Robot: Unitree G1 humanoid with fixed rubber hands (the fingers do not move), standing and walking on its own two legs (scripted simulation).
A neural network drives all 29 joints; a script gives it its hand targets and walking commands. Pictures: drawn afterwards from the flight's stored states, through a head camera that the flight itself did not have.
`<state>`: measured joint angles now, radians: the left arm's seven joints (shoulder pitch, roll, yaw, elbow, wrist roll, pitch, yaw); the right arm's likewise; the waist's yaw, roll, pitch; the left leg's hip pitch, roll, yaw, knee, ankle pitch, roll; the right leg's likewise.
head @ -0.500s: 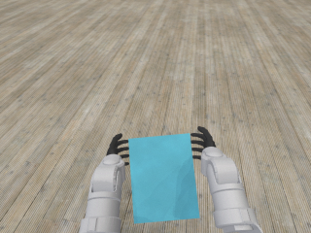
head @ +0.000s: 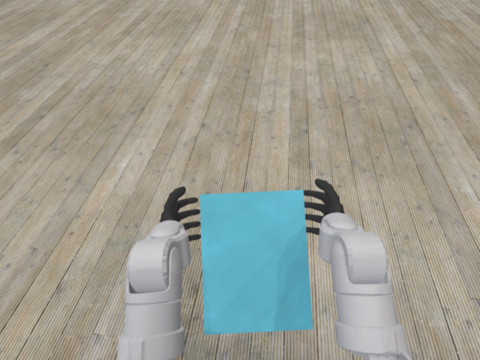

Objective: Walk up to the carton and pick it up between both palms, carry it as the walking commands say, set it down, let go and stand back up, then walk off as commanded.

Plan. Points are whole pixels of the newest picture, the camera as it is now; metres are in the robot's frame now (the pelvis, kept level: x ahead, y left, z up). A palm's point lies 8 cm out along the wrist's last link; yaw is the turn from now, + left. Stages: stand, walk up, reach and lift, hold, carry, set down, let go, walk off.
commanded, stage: carry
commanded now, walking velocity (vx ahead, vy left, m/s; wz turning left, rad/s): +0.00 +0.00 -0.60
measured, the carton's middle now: (251, 250) +0.33 +0.01 -0.02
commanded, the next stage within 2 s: none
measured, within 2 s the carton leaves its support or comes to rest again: neither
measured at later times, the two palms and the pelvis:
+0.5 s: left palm (242, 237) +0.28 +0.02 +0.10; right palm (418, 272) +0.22 -0.21 +0.10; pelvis -0.07 -0.02 +0.01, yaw -19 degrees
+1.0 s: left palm (319, 296) +0.19 -0.08 +0.10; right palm out of the picture +0.06 -0.28 +0.10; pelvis -0.14 -0.01 +0.01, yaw -38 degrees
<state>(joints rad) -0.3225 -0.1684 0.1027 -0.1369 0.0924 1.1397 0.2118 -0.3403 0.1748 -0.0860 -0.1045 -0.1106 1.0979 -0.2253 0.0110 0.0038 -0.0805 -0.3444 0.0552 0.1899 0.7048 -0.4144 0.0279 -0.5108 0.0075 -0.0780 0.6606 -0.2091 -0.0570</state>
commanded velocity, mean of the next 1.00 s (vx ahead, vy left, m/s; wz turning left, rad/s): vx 0.00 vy -0.01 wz -0.62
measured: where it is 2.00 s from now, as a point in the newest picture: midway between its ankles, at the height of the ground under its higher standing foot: outside the picture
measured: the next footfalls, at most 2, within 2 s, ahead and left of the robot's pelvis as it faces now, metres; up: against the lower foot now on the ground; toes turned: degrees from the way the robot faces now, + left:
right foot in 0.52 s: -0.09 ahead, -0.15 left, +0.00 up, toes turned -25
left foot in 0.78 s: +0.00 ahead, +0.07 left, +0.00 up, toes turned -22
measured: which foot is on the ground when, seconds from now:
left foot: down 0.00-0.52, up 0.54-0.76, down 0.78-1.00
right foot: down 0.00-0.20, up 0.22-0.50, down 0.52-0.80, up 0.82-1.00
